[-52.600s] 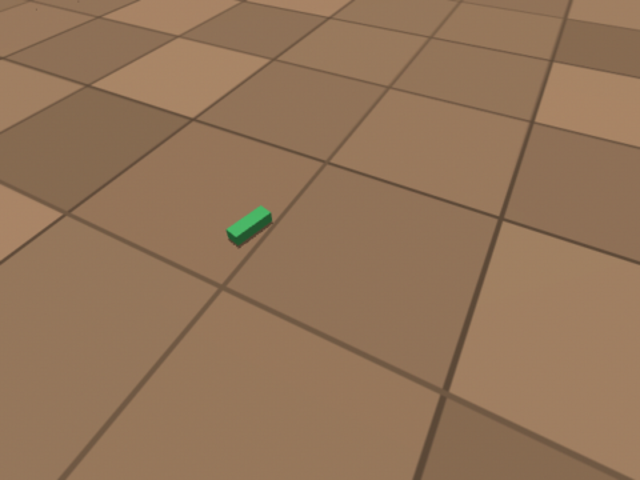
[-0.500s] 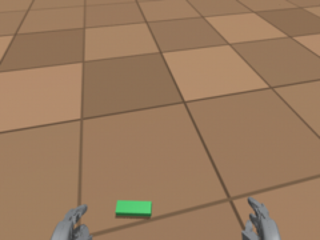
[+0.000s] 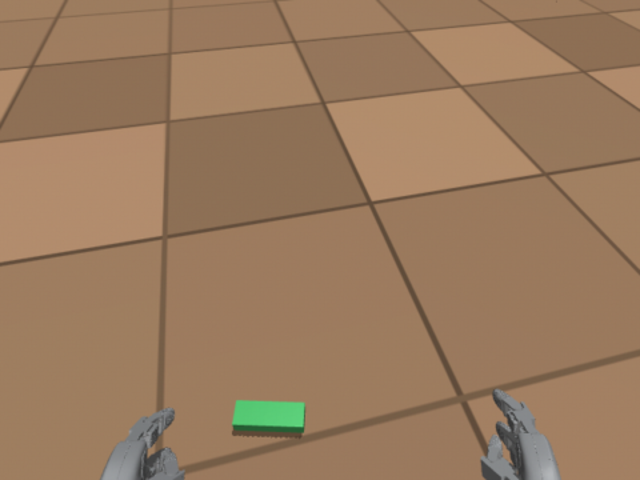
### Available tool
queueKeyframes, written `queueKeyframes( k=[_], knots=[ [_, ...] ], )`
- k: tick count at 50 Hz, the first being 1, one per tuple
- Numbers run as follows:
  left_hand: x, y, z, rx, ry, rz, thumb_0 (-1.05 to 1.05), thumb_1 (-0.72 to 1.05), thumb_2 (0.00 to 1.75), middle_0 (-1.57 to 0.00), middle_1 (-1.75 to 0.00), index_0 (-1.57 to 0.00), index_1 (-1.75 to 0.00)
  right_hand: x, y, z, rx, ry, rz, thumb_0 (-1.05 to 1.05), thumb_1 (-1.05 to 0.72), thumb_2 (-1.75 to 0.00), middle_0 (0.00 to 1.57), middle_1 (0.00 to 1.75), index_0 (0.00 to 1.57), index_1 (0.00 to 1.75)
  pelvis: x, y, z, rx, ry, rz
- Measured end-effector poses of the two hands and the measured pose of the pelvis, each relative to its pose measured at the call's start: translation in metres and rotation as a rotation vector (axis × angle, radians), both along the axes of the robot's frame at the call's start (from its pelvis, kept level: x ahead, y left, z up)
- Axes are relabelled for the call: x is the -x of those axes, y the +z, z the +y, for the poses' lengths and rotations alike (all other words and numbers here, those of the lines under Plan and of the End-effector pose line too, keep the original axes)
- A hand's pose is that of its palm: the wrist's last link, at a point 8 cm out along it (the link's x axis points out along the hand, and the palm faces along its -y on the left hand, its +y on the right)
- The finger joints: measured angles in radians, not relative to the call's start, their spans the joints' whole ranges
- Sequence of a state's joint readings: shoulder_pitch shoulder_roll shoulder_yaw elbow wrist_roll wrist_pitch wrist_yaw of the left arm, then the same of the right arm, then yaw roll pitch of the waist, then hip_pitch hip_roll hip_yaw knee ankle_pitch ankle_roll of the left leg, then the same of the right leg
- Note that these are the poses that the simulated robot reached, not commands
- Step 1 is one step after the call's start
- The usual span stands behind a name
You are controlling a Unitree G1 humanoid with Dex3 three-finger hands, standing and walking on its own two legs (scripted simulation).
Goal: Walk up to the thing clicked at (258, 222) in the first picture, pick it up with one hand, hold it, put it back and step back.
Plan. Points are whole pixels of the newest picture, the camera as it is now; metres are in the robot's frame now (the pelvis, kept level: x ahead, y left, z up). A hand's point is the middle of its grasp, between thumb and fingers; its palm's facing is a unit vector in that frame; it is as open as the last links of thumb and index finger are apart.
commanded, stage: home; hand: left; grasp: from above
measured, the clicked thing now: (270, 416) +0.43 +0.15 -0.69
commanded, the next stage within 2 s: stand in 0.72 s
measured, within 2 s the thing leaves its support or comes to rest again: neither
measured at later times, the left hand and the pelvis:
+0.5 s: hand out of the picture +0.16 +0.18 -0.05, palm faces +0.05 -0.98 -0.20, open 7.4 cm; pelvis +0.00 +0.00 +0.00, yaw +0 degrees
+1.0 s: hand out of the picture +0.14 +0.22 -0.09, palm faces +0.03 -0.95 -0.31, open 7.4 cm; pelvis -0.02 +0.00 +0.02, yaw +1 degrees
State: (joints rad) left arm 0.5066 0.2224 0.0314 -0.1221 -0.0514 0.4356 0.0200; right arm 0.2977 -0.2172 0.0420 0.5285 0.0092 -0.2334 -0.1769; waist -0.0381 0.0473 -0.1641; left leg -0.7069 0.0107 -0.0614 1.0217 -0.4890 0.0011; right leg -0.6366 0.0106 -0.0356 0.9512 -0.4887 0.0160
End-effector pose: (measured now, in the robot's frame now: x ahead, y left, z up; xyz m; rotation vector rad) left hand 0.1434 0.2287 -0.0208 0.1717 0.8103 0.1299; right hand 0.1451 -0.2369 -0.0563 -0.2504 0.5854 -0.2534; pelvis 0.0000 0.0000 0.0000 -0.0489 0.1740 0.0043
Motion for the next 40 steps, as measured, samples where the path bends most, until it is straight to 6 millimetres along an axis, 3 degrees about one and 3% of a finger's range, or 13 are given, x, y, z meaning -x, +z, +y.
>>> queueKeyframes(
  k=[40],
  knots=[
    [0.006, 0.0005, -0.0035, 0.001, 0.001, -0.005, 0.01, 0.9, 0.9, -0.2, -0.3, -0.2, -0.3, 0.0063, 0.002, -0.007, 0.004, -0.01, -0.009, 0.02, -0.9, -0.9, 0.2, 0.3, 0.21, 0.3, 0.0058, -0.0003, -0.0032, -0.001, 0.003, -0.011]
  ],
)
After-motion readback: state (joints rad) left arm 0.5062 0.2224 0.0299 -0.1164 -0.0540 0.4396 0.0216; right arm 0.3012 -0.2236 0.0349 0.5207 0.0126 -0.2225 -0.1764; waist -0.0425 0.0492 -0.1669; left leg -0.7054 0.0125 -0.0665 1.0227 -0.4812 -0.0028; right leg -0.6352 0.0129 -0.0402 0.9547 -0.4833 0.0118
